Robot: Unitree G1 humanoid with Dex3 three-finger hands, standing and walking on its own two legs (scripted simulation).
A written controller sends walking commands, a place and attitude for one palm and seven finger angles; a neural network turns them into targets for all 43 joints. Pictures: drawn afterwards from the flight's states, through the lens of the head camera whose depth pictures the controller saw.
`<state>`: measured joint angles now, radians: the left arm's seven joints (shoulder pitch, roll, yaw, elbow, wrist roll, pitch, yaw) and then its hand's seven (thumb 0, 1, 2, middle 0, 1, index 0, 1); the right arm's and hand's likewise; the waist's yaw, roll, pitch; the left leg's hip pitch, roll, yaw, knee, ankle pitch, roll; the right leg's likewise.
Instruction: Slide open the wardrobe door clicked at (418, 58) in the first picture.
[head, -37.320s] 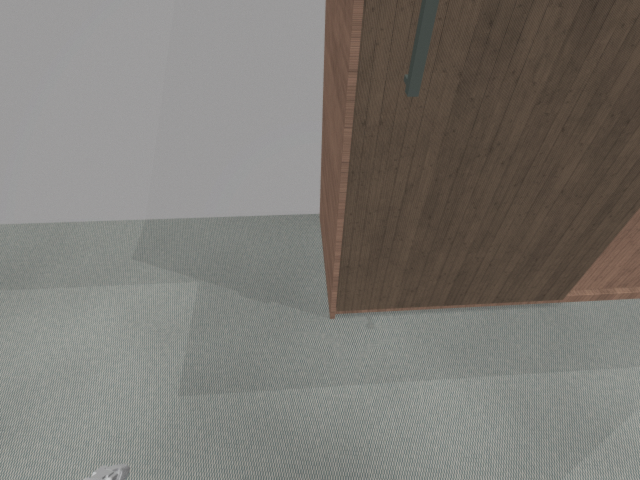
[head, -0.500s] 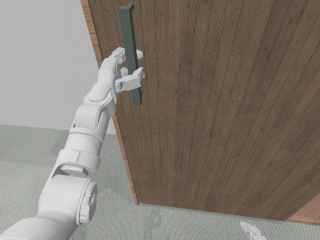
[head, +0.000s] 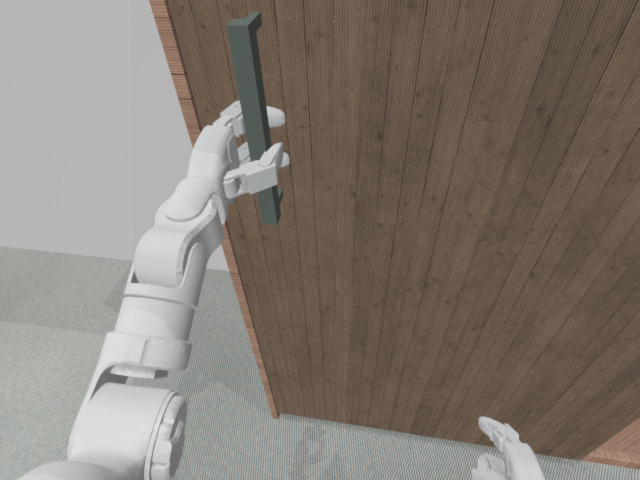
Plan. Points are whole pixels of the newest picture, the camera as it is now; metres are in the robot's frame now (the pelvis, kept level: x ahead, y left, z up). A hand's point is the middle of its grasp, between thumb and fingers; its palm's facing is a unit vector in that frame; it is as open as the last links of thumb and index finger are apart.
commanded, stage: tug the door sideways, standing still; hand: left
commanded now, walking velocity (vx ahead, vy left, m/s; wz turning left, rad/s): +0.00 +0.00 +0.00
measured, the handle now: (263, 131) +0.45 +0.09 +0.25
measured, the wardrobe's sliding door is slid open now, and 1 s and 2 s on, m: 0.00 0.01 0.09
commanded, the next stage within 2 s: step sideways, sliding the door along in 0.76 s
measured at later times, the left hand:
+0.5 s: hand (275, 167) +0.39 +0.07 +0.23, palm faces -0.05 -1.00 -0.08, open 6.0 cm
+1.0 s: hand (277, 169) +0.40 +0.07 +0.23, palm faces -0.09 -0.99 -0.10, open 6.0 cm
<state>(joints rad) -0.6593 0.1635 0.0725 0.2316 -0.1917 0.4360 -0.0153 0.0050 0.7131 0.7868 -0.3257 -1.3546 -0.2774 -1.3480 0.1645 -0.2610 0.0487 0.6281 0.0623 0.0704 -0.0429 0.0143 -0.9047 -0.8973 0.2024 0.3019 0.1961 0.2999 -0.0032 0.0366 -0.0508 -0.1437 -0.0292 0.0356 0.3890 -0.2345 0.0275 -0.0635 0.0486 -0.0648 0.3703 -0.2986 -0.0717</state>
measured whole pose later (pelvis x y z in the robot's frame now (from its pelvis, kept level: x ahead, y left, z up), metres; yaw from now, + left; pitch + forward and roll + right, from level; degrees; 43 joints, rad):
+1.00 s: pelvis -0.04 +0.03 -0.01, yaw -1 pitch +1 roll +1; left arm -0.90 0.15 -0.03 0.64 -0.16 0.05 0.09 -0.01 0.71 0.81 -0.40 -1.38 -0.28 -1.40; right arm 0.20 -0.21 0.03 0.70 0.03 -0.06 -0.05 0.01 -0.90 -0.90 0.20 0.30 0.20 0.30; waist -0.01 0.04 0.00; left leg -0.29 -0.06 0.07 0.50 -0.23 0.07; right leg -0.28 0.02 -0.01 0.66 -0.36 -0.02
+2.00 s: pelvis +0.07 -0.27 -0.03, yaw +5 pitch -3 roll -2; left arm -0.53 0.23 0.19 -0.17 -0.09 0.03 0.16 -0.08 0.68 0.83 -0.52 -1.44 -0.18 -1.25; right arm 0.06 -0.19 0.00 0.54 0.06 -0.16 0.02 0.01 -0.90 -0.90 0.21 0.30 0.20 0.30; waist 0.17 0.13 0.29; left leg -0.24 0.27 0.04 0.76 -0.39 -0.10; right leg -0.28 -0.04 -0.11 0.69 -0.33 0.03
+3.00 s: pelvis +0.05 -0.37 -0.02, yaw -4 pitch -1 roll +2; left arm -0.15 0.15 0.03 -0.43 -0.07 -0.11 0.16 -0.03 0.75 0.80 -0.46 -1.41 -0.05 -1.22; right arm 0.07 -0.20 -0.02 0.54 0.00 -0.07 0.02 0.01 -0.91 -0.90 0.20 0.30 0.23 0.32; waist -0.03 -0.03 0.14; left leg -0.18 0.04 0.12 0.55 -0.36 0.03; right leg -0.49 0.09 -0.10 0.61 -0.14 0.08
